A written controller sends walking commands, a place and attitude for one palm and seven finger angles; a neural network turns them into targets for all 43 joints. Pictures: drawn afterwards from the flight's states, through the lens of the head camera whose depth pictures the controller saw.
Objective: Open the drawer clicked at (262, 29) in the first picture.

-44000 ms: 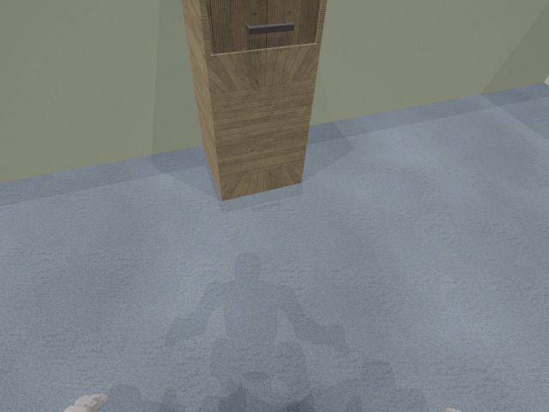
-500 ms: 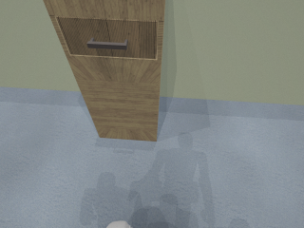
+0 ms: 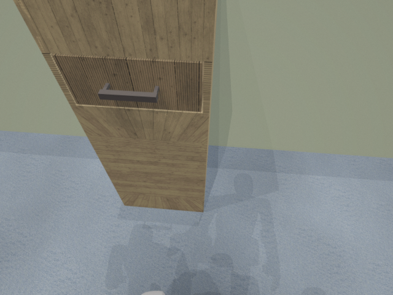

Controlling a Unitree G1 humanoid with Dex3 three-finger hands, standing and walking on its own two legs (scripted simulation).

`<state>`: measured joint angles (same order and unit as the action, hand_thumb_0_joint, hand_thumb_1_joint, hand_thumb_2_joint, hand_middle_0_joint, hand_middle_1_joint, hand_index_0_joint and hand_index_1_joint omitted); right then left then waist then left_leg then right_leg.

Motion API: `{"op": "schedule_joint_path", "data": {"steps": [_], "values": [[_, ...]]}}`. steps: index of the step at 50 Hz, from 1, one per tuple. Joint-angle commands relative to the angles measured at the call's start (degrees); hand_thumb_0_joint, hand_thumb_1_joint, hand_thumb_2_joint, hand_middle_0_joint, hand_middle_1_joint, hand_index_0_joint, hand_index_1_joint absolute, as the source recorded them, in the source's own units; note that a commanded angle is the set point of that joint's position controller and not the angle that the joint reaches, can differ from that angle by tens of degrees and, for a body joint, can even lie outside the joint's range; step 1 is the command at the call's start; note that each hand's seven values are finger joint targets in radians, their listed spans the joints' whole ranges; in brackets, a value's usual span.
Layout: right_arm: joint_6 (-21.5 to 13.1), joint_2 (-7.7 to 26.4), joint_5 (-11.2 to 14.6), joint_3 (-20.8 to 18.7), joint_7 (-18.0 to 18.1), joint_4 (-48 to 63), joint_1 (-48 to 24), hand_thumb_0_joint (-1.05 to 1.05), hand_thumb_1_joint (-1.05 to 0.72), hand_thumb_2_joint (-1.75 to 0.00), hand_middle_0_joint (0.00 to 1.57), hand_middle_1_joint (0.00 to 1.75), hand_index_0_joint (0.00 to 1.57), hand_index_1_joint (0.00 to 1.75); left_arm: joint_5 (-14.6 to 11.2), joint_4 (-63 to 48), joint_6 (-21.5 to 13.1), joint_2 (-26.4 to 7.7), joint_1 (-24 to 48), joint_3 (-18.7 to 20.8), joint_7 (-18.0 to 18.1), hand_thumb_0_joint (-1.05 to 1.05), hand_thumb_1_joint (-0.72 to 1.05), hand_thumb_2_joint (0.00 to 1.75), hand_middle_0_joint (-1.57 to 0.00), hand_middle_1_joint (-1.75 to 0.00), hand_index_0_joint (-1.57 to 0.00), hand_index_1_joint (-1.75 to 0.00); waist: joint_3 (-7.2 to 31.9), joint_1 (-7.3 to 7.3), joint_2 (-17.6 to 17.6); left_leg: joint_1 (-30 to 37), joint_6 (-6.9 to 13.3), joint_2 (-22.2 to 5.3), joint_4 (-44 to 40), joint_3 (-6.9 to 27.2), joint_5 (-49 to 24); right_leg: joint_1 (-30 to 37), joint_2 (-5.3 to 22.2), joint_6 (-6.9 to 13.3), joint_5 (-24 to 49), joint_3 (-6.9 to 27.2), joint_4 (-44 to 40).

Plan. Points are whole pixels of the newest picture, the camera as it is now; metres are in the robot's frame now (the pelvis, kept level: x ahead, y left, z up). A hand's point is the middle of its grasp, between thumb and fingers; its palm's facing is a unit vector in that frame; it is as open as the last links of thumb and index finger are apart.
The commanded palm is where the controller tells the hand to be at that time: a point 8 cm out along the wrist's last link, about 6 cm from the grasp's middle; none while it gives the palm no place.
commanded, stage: come to a stop and stand still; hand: left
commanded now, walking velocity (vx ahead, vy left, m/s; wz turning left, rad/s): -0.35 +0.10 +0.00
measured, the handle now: (130, 91) +0.59 +0.22 +0.06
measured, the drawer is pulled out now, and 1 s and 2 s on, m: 0.00 0.00 0.00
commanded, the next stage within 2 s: none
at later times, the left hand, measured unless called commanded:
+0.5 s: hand out of the picture +0.11 +0.20 -0.15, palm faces -0.02 -0.95 -0.31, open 7.4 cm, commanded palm none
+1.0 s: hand out of the picture +0.11 +0.22 -0.15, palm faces -0.10 -0.95 -0.30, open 7.4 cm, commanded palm none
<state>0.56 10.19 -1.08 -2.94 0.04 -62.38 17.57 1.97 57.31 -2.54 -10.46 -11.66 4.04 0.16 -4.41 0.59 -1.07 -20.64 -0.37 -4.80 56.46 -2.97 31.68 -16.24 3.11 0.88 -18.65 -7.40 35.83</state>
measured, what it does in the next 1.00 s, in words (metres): steps on the spot: left foot, then left foot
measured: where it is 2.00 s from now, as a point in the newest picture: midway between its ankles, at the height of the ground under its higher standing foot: outside the picture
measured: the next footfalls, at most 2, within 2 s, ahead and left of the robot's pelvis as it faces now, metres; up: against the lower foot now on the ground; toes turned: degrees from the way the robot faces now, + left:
left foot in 0.10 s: +0.09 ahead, +0.14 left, +0.00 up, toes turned +4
left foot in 0.62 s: +0.13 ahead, +0.07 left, +0.00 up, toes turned -4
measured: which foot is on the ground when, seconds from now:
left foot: up 0.00-0.08, down 0.10-0.30, up 0.32-0.60, down 0.62-1.00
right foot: down 0.00-1.00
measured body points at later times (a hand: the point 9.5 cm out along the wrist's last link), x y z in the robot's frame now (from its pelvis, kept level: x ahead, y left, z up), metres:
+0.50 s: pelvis +0.06 -0.01 +0.02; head +0.12 -0.03 +0.46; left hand +0.11 +0.25 -0.12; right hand +0.14 -0.26 -0.14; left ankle +0.05 +0.13 -0.67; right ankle +0.01 -0.10 -0.73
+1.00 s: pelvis +0.03 +0.03 +0.00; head +0.02 +0.00 +0.45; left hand +0.12 +0.27 -0.13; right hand +0.07 -0.21 -0.15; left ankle +0.08 +0.12 -0.73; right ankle +0.01 -0.11 -0.73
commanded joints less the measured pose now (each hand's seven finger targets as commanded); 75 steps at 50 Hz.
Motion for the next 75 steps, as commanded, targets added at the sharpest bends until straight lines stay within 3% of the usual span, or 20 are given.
{"op": "schedule_joint_path", "data": {"steps": [1, 3, 4, 5, 6, 10, 13, 14, 15, 16, 19, 27, 29, 31, 32, 35, 40, 47, 55, 75], "values": [[-1.9, -0.5, 0.1, 0.0, 0.0, 4.3, 1.6, 0.00, -0.90, -0.90, 0.20, 0.30, 0.20, 0.30, -0.4, -0.7, -0.3, -7.4, -2.9, 1.4, 1.1, 0.00, 0.90, 0.90, -0.20, -0.30, -0.20, -0.30, 0.0, 1.34, 8.3, 2.0, -0.5, -0.6, -18.1, -1.0, -9.8, -0.1, 13.1, 8.0, 24.3, 11.6, -14.7], [-2.6, 1.6, -0.1, 0.5, 0.6, 1.1, 8.4, 0.00, -0.90, -0.90, 0.20, 0.30, 0.20, 0.30, -1.6, -1.1, 0.3, -5.8, -2.6, 0.7, 1.3, 0.00, 0.90, 0.90, -0.20, -0.30, -0.20, -0.30, 5.1, 2.81, -2.5, 15.2, -1.1, -0.2, -32.6, -0.8, -35.0, -0.4, 5.9, 2.5, 25.1, 5.2, -4.0], [-3.4, 6.5, -0.3, -0.1, 1.4, 1.4, 8.5, 0.00, -0.90, -0.90, 0.20, 0.30, 0.20, 0.30, -2.1, -1.8, 0.7, -3.7, -4.3, -0.2, 1.4, 0.00, 0.90, 0.90, -0.20, -0.30, -0.20, -0.30, 7.9, 1.23, -15.3, 16.9, 2.9, -9.5, -34.1, 9.8, -55.3, -2.6, 1.5, -1.2, 12.3, 3.1, 1.4], [-2.9, 7.3, 0.2, 0.0, 1.9, 2.2, 5.8, 0.00, -0.90, -0.90, 0.20, 0.30, 0.20, 0.30, -2.2, -1.0, 1.2, -3.7, -5.3, -0.9, 1.8, 0.00, 0.90, 0.90, -0.20, -0.30, -0.20, -0.30, 9.5, -0.01, -16.6, 17.0, 7.9, -14.8, -34.0, 11.7, -70.9, -1.1, 0.6, -2.0, -6.6, 3.5, 4.8], [-2.2, 8.6, -0.2, -0.3, 2.0, 3.2, 4.0, 0.00, -0.90, -0.90, 0.20, 0.30, 0.20, 0.30, -1.9, -0.8, 1.8, -3.7, -5.8, -0.9, 2.0, 0.00, 0.90, 0.90, -0.20, -0.30, -0.20, -0.30, 9.1, 0.32, -10.1, 13.9, 9.7, -14.8, -33.9, 9.4, -67.3, 1.3, 0.2, -1.5, -12.6, 5.1, 6.6], [-0.4, 9.1, 0.3, -1.5, 2.8, 4.5, 0.4, 0.00, -0.90, -0.90, 0.20, 0.30, 0.20, 0.30, -1.2, -1.0, 2.8, -6.7, -5.2, 0.4, 1.7, 0.00, 0.90, 0.90, -0.20, -0.30, -0.20, -0.30, 5.0, 0.24, -13.3, 19.8, 4.9, -9.4, -26.8, 3.2, -85.1, -1.9, 0.1, -1.0, 8.5, 3.0, 0.7], [0.6, 9.8, 0.5, -2.5, 2.8, 6.9, -2.4, 0.00, -0.90, -0.90, 0.20, 0.30, 0.20, 0.30, -1.1, -1.3, 2.4, -8.7, -7.2, 1.1, 1.9, 0.00, 0.90, 0.90, -0.20, -0.30, -0.20, -0.30, 9.7, -0.93, -1.4, 16.9, 2.7, -6.5, -20.0, 0.7, -67.3, 4.8, 3.4, -0.4, 32.8, 6.0, -5.5], [0.9, 8.5, 0.7, -2.5, 2.6, 7.8, -3.5, 0.00, -0.90, -0.90, 0.20, 0.30, 0.20, 0.30, -0.7, -1.1, 2.1, -11.0, -8.3, 1.6, 2.1, 0.00, 0.90, 0.90, -0.20, -0.30, -0.20, -0.30, 10.5, -1.55, 8.1, 9.0, 0.3, -2.2, -15.0, -2.3, -49.5, 10.7, 8.6, 1.6, 52.7, 11.2, -6.5], [1.3, 6.1, 0.7, -1.9, 2.1, 9.4, -6.6, 0.00, -0.90, -0.90, 0.20, 0.30, 0.20, 0.30, -0.5, -0.4, 1.9, -12.4, -10.1, 1.9, 2.3, 0.00, 0.90, 0.90, -0.20, -0.30, -0.20, -0.30, 9.2, -3.55, 16.7, -1.3, -1.4, 3.9, -8.7, -2.5, -12.6, 16.9, 15.0, 5.9, 72.6, 16.3, -8.3], [1.7, 5.3, 0.7, -1.9, 2.0, 9.8, -9.3, 0.00, -0.90, -0.90, 0.20, 0.30, 0.20, 0.30, -0.5, 0.1, 2.3, -12.0, -10.2, 1.7, 2.7, 0.00, 0.90, 0.90, -0.20, -0.30, -0.20, -0.30, 7.0, -4.22, 16.7, -6.6, -1.1, 5.4, -1.0, 0.8, 2.1, 18.5, 18.1, 8.6, 78.4, 18.1, -9.1], [2.5, 4.1, 0.7, -1.4, 1.6, 9.3, -11.4, 0.00, -0.90, -0.90, 0.20, 0.30, 0.20, 0.30, -0.5, -2.0, 2.8, -11.1, -6.1, 1.6, 3.0, 0.00, 0.90, 0.90, -0.20, -0.30, -0.20, -0.30, 5.7, -2.68, 10.0, -9.7, -1.6, 4.7, 1.9, 3.0, -1.2, 19.8, 14.6, 9.1, 66.6, 14.3, -10.3], [1.8, 5.4, 0.6, -0.8, 0.5, 8.9, -10.1, 0.00, -0.90, -0.90, 0.20, 0.30, 0.20, 0.30, -0.6, -3.0, 2.5, -11.9, -4.0, 1.5, 2.9, 0.00, 0.90, 0.90, -0.20, -0.30, -0.20, -0.30, 5.2, -1.26, 9.9, 1.2, -1.7, 4.5, -21.4, 0.9, -13.0, 16.3, 12.5, 7.4, 49.9, 13.2, -10.1], [1.1, 7.1, 0.3, -0.9, 0.7, 7.6, -5.9, 0.00, -0.90, -0.90, 0.20, 0.30, 0.20, 0.30, -1.3, -3.2, 2.6, -11.2, -2.4, 0.9, 2.7, 0.00, 0.90, 0.90, -0.20, -0.30, -0.20, -0.30, 5.5, 0.95, 8.3, 11.8, -0.5, 2.9, -32.6, 1.8, -29.0, 9.3, 9.4, 3.5, 38.7, 10.9, -6.2], [0.3, 13.4, -0.3, -1.6, 1.1, 8.0, -4.4, 0.00, -0.90, -0.90, 0.20, 0.30, 0.20, 0.30, -2.0, -3.8, 3.1, -6.4, -5.7, -0.3, 2.6, 0.00, 0.90, 0.90, -0.20, -0.30, -0.20, -0.30, 9.6, -0.09, -12.2, 17.4, 9.3, -14.3, -35.5, 18.6, -55.5, 0.7, 0.5, -2.2, -8.9, 5.0, 4.7], [-0.8, 12.5, 0.8, -2.4, 0.6, 11.7, -7.4, 0.00, -0.90, -0.90, 0.20, 0.30, 0.20, 0.30, -1.9, -2.6, 1.2, -6.5, -8.7, -1.6, 3.8, 0.00, 0.90, 0.90, -0.20, -0.30, -0.20, -0.30, 17.0, -0.19, -12.9, 25.3, 7.3, -9.1, -22.7, 9.8, -78.2, -3.9, -0.2, -0.9, -8.6, 9.3, 4.2], [-0.6, 8.5, -0.2, -0.2, 1.1, 14.3, -8.4, 0.00, -0.90, -0.90, 0.20, 0.30, 0.20, 0.30, -1.2, -4.5, 2.0, -8.7, -4.6, -1.5, 3.3, 0.00, 0.90, 0.90, -0.20, -0.30, -0.20, -0.30, 11.0, -1.54, -21.5, 12.7, 6.1, -6.5, -26.7, 8.3, -54.6, -1.8, -1.2, 0.4, -4.5, 7.1, 2.2], [-0.8, 7.3, 0.4, 0.0, 0.9, 14.9, -4.1, 0.00, -0.90, -0.90, 0.20, 0.30, 0.20, 0.30, -0.6, -4.6, 1.8, -9.6, -2.0, -2.5, 2.5, 0.00, 0.90, 0.90, -0.20, -0.30, -0.20, -0.30, 4.7, 0.86, 7.6, 7.6, 2.5, 0.2, -27.0, 4.6, -26.8, -2.1, 2.5, 2.1, 9.8, 12.8, -6.1], [-1.2, 7.9, -0.2, 0.2, 0.6, 12.7, -3.8, 0.00, -0.90, -0.90, 0.20, 0.30, 0.20, 0.30, -0.7, -4.1, 3.2, -7.8, -5.4, -2.9, 2.0, 0.00, 0.90, 0.90, -0.20, -0.30, -0.20, -0.30, -2.7, -1.57, -0.6, -1.8, 3.5, -1.8, -39.5, 9.2, -2.9, -2.3, -0.6, 0.9, -4.2, 10.5, -6.9], [-2.0, 6.9, -0.1, 1.0, 0.7, 9.1, -0.1, 0.00, -0.90, -0.90, 0.20, 0.30, 0.20, 0.30, -1.0, -3.0, 2.1, -7.7, -5.0, -3.2, 1.6, 0.00, 0.90, 0.90, -0.20, -0.30, -0.20, -0.30, 3.1, -0.61, 2.4, 6.1, 2.8, -0.9, -37.1, 6.3, -12.2, -2.0, 1.2, 1.3, -2.2, 12.8, -11.5], [-2.1, 4.1, 0.4, 2.1, 1.6, 1.3, 2.7, 0.00, -0.90, -0.90, 0.20, 0.30, 0.20, 0.30, -1.4, 4.8, 1.2, -4.4, -8.4, -4.0, 1.6, 0.00, 0.90, 0.90, -0.20, -0.30, -0.20, -0.30, 0.4, -0.61, 0.9, 9.3, 1.4, -1.2, -35.2, 3.8, -20.8, -1.4, 1.5, 1.6, 3.3, 13.6, -15.5]]}}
